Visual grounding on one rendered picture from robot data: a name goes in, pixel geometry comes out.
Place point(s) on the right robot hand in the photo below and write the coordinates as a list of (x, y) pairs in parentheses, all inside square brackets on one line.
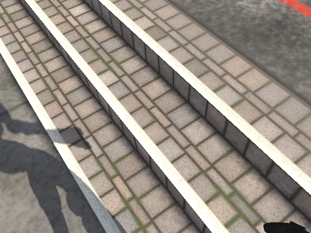
[(284, 227)]

